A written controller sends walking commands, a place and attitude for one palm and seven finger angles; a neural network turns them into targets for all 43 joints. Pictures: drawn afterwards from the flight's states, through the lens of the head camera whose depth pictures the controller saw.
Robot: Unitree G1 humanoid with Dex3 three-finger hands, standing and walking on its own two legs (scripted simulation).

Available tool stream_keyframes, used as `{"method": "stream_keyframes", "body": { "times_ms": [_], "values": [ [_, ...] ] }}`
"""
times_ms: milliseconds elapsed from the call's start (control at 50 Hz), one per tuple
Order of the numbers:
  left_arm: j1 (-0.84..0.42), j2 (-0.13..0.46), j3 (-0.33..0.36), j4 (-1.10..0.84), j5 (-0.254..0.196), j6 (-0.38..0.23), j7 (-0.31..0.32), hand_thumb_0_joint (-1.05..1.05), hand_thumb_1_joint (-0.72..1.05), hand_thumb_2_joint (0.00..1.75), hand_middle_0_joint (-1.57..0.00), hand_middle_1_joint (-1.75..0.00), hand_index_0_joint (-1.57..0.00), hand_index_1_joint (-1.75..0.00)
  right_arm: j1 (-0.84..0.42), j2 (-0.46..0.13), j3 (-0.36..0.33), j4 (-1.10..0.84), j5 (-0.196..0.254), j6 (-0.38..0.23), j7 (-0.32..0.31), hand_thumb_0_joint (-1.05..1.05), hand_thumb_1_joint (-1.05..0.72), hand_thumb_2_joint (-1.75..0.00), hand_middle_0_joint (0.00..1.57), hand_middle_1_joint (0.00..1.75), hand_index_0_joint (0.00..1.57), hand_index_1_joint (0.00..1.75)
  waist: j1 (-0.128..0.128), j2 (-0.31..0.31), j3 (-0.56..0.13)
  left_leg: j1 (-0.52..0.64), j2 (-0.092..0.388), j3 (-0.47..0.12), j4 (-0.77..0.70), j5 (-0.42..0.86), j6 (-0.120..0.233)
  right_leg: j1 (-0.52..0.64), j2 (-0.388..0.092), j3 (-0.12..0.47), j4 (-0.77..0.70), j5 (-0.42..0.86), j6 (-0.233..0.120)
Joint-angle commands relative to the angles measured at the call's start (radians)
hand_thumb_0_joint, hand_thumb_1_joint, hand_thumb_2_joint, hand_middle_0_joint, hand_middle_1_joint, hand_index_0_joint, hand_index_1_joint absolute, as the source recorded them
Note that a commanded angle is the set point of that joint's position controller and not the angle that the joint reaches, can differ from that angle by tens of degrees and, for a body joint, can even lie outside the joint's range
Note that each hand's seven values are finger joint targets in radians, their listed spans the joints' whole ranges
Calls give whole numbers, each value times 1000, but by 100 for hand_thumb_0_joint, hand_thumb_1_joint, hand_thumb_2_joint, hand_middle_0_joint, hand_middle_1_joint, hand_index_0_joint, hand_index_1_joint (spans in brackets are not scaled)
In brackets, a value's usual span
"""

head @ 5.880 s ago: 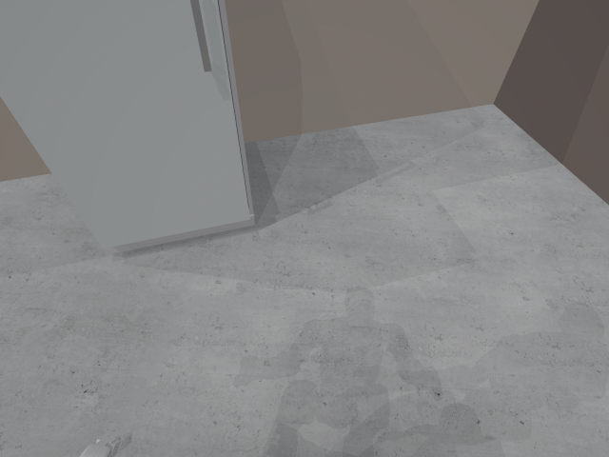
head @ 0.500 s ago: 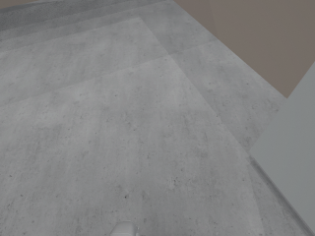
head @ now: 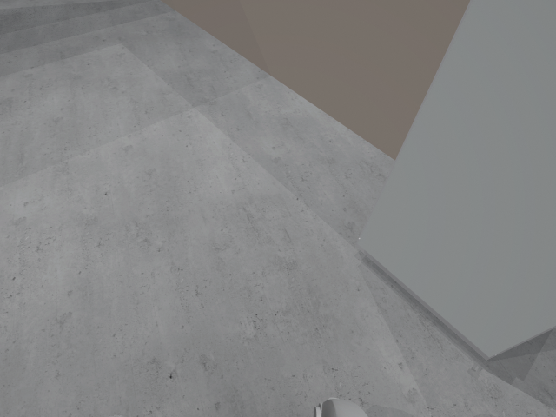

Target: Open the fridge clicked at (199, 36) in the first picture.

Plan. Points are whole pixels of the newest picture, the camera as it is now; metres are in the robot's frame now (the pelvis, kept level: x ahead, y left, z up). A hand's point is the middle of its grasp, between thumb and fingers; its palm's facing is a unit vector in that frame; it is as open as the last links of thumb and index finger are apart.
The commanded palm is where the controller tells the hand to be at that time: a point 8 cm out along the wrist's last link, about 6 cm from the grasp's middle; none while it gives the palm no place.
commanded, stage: turn to face it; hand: right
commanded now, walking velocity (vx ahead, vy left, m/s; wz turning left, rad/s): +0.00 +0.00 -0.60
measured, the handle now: out of the picture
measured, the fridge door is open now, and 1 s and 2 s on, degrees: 0 0 0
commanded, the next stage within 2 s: take the last steps up to it in 1.16 s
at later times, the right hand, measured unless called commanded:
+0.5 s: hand out of the picture +0.03 -0.30 -0.16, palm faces +0.33 +0.91 -0.26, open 7.4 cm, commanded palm none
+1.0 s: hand out of the picture -0.06 -0.22 -0.16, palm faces +0.57 +0.78 -0.27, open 7.4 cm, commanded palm none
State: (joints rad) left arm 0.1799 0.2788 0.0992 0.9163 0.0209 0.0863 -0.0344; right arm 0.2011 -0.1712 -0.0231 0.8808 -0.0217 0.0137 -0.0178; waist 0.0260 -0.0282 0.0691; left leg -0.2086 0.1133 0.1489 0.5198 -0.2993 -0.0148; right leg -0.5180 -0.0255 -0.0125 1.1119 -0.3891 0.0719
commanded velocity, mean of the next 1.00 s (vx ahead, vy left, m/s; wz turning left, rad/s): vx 0.00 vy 0.00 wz -0.53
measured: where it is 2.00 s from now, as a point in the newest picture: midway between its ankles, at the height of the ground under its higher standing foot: outside the picture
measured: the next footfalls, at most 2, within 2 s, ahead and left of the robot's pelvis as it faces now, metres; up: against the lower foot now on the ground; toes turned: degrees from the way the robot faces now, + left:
right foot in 0.18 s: +0.02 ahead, -0.15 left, +0.00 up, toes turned -14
left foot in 0.70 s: +0.09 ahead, +0.08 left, +0.00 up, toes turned -24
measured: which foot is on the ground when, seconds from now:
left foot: down 0.00-0.20, up 0.22-0.68, down 0.70-1.00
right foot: up 0.00-0.16, down 0.18-0.68, up 0.70-1.00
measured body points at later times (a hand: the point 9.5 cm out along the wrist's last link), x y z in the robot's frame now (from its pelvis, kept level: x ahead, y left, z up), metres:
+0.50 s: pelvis +0.00 -0.05 +0.00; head +0.04 -0.08 +0.45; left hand +0.15 +0.17 -0.13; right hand +0.01 -0.34 -0.14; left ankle +0.04 +0.12 -0.67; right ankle -0.02 -0.14 -0.74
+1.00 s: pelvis +0.00 -0.02 +0.00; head +0.04 -0.03 +0.45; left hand +0.21 +0.16 -0.15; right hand -0.09 -0.27 -0.13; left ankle +0.06 +0.09 -0.74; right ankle -0.10 -0.13 -0.69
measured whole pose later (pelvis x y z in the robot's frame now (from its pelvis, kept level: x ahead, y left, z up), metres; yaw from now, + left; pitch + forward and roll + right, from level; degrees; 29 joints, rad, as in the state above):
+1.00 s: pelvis +0.00 -0.02 +0.00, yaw -36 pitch +0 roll -2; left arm 0.18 0.27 0.08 0.94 0.01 0.09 -0.03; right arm 0.22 -0.20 -0.03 0.89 -0.03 0.01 -0.02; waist 0.00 -0.01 0.09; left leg -0.21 0.14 0.17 0.54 -0.31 -0.03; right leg -0.39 -0.03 -0.02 0.88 -0.45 0.06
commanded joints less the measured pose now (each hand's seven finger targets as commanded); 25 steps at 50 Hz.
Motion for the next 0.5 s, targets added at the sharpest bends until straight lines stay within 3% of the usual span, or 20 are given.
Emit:
{"method": "stream_keyframes", "body": {
  "times_ms": [0,80,120,140,160,180,200,220,260,300,380,480],
  "values": [
    [-107,41,-2,-97,-4,-28,-5,0,90,90,-20,-30,-20,-30,52,-246,-67,-50,-9,-17,-14,0,-90,-90,20,30,20,30,-60,234,-37,75,242,-108,-171,350,124,-2,-13,-53,-151,-50,11],
    [-101,35,-16,-100,-11,-46,-2,0,90,90,-20,-30,-20,-30,75,-280,-81,-38,-11,-10,-11,0,-90,-90,20,30,20,30,-72,272,-107,157,254,-67,-74,522,118,95,6,-105,-376,-58,-10],
    [-47,49,-14,-91,-8,-55,2,0,90,90,-20,-30,-20,-30,71,-279,-85,-32,-4,-5,-9,0,-90,-90,20,30,20,30,-45,256,-146,161,237,-8,23,536,70,194,14,-127,-556,60,-22],
    [4,85,-5,-78,-5,-62,2,0,90,90,-20,-30,-20,-30,63,-273,-86,-34,5,-1,-6,0,-90,-90,20,30,20,30,-12,191,-169,76,222,26,131,488,26,335,1,-106,-685,201,-38],
    [75,193,22,-71,2,-74,7,0,90,90,-20,-30,-20,-30,70,-228,-83,-61,12,3,1,0,-90,-90,20,30,20,30,27,-59,-235,-167,133,63,347,209,-46,560,-193,151,-726,494,-127],
    [148,282,42,-56,-4,-73,14,0,90,90,-20,-30,-20,-30,8,-159,-58,-112,12,3,6,0,-90,-90,20,30,20,30,66,-293,-221,-398,30,22,529,-388,-95,623,-411,390,-719,926,-270],
    [207,269,39,-18,-8,-74,29,0,90,90,-20,-30,-20,-30,-56,-175,-57,-115,4,20,-11,0,-90,-90,20,30,20,30,91,-262,-250,-405,34,-103,622,-381,-80,604,-408,385,-694,952,-295],
    [169,235,32,-25,-5,-75,40,0,90,90,-20,-30,-20,-30,-84,-168,-64,-106,10,15,-11,0,-90,-90,20,30,20,30,77,-211,-214,-434,30,-127,670,-316,-78,577,-361,348,-681,906,-291],
    [58,167,8,-58,1,-79,44,0,90,90,-20,-30,-20,-30,-69,-170,-69,-76,9,10,2,0,-90,-90,20,30,20,30,21,-125,-135,-392,22,-135,678,-171,-84,463,-249,235,-702,804,-234],
    [7,152,0,-75,-3,-83,41,0,90,90,-20,-30,-20,-30,-25,-176,-72,-52,9,13,9,0,-90,-90,20,30,20,30,-10,-107,-130,-338,12,-131,651,-100,-88,412,-203,188,-733,714,-209],
    [24,154,4,-74,-2,-80,39,0,90,90,-20,-30,-20,-30,-41,-180,-70,-60,8,19,5,0,-90,-90,20,30,20,30,-2,-105,-111,-327,-10,-142,561,-78,-97,396,-187,254,-771,568,-226],
    [57,160,16,-63,3,-72,39,0,90,90,-20,-30,-20,-30,-104,-171,-65,-92,11,14,-1,0,-90,-90,20,30,20,30,20,-115,-122,-314,-41,-159,424,-128,-93,429,-189,354,-749,559,-253]
  ]
}}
